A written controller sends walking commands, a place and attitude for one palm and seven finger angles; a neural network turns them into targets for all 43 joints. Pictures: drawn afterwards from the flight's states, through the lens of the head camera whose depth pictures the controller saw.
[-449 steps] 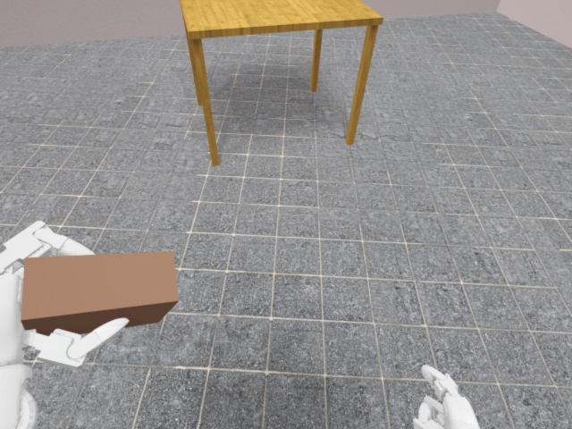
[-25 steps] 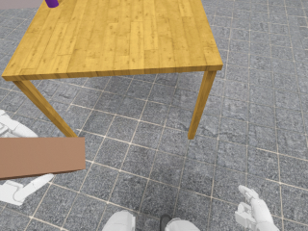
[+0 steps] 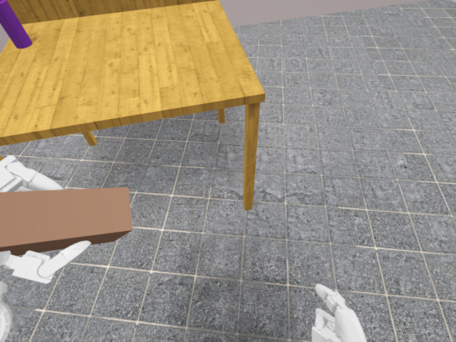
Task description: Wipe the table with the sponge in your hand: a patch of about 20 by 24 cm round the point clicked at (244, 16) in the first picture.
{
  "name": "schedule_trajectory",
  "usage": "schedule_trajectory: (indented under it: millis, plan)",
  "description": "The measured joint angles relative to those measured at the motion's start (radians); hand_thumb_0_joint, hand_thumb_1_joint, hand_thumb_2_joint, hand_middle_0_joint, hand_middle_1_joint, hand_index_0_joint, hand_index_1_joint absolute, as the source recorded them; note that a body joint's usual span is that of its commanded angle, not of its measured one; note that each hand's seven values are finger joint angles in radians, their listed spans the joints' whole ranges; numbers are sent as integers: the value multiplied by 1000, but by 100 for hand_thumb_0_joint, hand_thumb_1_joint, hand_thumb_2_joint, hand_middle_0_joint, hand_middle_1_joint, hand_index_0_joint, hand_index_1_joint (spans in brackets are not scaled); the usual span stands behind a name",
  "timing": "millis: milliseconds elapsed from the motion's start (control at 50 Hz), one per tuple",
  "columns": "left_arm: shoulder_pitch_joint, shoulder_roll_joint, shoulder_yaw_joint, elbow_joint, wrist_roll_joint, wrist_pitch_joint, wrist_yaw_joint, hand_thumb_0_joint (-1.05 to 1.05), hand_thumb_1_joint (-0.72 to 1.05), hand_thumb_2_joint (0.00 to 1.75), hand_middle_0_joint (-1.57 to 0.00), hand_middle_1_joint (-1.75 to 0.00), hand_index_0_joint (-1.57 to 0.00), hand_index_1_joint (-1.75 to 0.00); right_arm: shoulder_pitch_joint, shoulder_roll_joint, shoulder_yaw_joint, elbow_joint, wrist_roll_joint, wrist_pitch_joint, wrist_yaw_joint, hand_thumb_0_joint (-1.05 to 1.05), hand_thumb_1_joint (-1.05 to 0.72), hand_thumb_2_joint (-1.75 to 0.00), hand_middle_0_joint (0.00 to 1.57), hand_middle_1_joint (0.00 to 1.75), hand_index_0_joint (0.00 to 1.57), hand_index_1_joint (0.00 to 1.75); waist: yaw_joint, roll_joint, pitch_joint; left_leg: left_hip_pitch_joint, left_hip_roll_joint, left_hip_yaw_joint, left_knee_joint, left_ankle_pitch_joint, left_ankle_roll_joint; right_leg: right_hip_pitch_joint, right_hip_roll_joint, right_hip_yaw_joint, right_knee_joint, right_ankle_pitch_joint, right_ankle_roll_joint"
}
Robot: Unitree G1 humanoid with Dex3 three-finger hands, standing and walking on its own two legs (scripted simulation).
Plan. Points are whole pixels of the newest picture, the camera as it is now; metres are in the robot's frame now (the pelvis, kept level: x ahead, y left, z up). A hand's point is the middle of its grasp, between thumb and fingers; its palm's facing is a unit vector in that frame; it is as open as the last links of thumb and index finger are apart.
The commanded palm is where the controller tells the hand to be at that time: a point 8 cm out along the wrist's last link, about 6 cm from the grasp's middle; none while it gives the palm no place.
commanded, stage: turn to face it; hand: left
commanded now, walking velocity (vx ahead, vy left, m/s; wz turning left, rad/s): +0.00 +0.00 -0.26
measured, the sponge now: (86, 219) +0.23 +0.21 +0.16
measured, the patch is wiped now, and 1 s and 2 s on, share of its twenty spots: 0.00 0.00 0.00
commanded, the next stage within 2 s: take the last steps up to it in 0.06 s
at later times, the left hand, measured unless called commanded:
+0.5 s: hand (63, 239) +0.19 +0.21 +0.19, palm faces +0.40 -0.80 -0.45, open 9.8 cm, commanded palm +0.15 +0.24 +0.19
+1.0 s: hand (88, 200) +0.25 +0.21 +0.18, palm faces +0.37 -0.79 -0.49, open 9.8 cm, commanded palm +0.20 +0.25 +0.19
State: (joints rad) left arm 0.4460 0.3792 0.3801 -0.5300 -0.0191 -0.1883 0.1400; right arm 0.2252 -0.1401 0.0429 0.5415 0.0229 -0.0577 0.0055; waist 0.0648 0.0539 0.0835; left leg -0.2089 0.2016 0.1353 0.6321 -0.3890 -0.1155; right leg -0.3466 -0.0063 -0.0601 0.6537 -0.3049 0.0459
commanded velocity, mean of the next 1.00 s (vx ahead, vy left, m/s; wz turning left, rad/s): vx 0.26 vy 0.13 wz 0.04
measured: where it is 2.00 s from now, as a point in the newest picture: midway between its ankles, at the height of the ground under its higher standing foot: (220, 330)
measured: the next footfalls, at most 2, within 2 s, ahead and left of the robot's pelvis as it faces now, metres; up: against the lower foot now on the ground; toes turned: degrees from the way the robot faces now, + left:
left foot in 0.36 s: +0.00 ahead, +0.09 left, +0.00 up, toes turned +1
right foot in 0.60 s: +0.03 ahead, -0.15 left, +0.00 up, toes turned -10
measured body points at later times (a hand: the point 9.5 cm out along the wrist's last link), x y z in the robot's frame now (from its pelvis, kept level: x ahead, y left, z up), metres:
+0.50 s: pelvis -0.02 -0.03 +0.02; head -0.03 -0.03 +0.47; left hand +0.16 +0.25 +0.21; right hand +0.09 -0.30 -0.08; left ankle -0.04 +0.09 -0.72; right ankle -0.02 -0.12 -0.68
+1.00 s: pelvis +0.04 -0.03 +0.02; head +0.09 -0.04 +0.47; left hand +0.22 +0.25 +0.20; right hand +0.19 -0.29 -0.08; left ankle +0.07 +0.10 -0.71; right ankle -0.01 -0.15 -0.72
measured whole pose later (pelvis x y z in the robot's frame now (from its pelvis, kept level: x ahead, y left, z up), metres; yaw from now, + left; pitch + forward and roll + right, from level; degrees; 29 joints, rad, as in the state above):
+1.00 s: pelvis +0.04 -0.03 +0.02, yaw +0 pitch +1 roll +2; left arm 0.53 0.35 0.36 -0.51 -0.01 -0.25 0.15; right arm 0.22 -0.26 -0.06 0.61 0.00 -0.05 -0.05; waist 0.02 -0.01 0.10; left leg -0.32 0.05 0.16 0.55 -0.25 0.00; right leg -0.18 -0.12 -0.14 0.50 -0.33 0.02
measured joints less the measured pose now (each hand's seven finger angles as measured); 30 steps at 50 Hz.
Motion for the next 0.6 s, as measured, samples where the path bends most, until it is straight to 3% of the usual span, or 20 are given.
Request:
schedule_trajectory:
  millis: [40,80,140,200,260,360,420,480,540,600]
  plan:
    - [-66,-11,-20,27,13,-5,-2,-1,-46,100,-78,-135,-77,-135,-22,-13,-3,27,-1,-5,-1,1,-90,-90,20,30,20,30,-24,36,40,-58,27,-47,130,-40,19,9,31,-31,-7,25,-65]
    - [-108,-16,-35,44,13,-6,-6,-1,-46,100,-78,-135,-77,-135,-56,-29,-9,61,-2,8,-7,1,-90,-90,20,30,20,30,-52,20,70,-141,-32,-97,320,-115,37,-6,26,-30,4,22,-98]
    - [-44,-4,-11,13,-4,-17,-10,-1,-46,100,-78,-135,-77,-135,-96,-51,-24,65,-7,40,-15,1,-90,-90,20,30,20,30,-84,-24,86,-217,-108,-105,478,-112,45,-23,31,16,-42,68,-110]
    - [74,30,23,-44,-12,-31,-11,-1,-46,100,-78,-135,-77,-135,-101,-73,-44,41,-10,55,-21,1,-90,-90,20,30,20,30,-115,-55,75,-216,-142,-92,394,-91,53,-27,46,48,-102,117,-118]
    - [137,66,39,-94,-8,-41,-2,-1,-46,100,-78,-135,-77,-135,-78,-102,-65,36,-12,50,-31,1,-91,-90,20,30,20,30,-127,-72,46,-175,-162,-80,236,-75,71,-24,56,51,-146,148,-122]
    - [149,79,45,-111,-2,-60,12,-1,-46,100,-78,-135,-78,-135,-13,-138,-91,53,-15,34,-49,1,-91,-90,20,30,20,30,-125,-84,-25,-29,-182,-55,-104,9,122,-29,57,28,-126,125,-114]
    - [127,43,39,-38,8,-67,14,-1,-46,100,-78,-135,-78,-135,18,-127,-95,70,-17,24,-61,1,-91,-90,20,30,20,30,-101,-85,-54,-5,-182,-51,-107,91,134,-66,45,15,76,-75,-71]
    - [95,4,26,61,21,-56,9,-1,-46,100,-78,-135,-78,-135,51,-101,-89,93,-15,-2,-60,1,-91,-90,19,30,19,30,-88,-52,-100,11,-167,-68,-113,75,135,-88,23,-17,255,-119,-42]
    - [56,-42,-10,120,22,-31,10,-1,-46,100,-78,-135,-78,-135,63,-75,-67,106,-11,-20,-58,1,-91,-90,20,30,20,30,-64,-25,-115,25,-155,-77,-113,68,120,-30,-10,-44,178,-137,-25]
    - [7,-58,-47,130,29,-22,11,-1,-46,100,-78,-135,-77,-135,52,-47,-40,105,-17,-40,-57,1,-90,-90,20,30,20,30,-48,-17,-98,6,-154,-83,-48,33,102,72,-31,-64,-31,-94,-28]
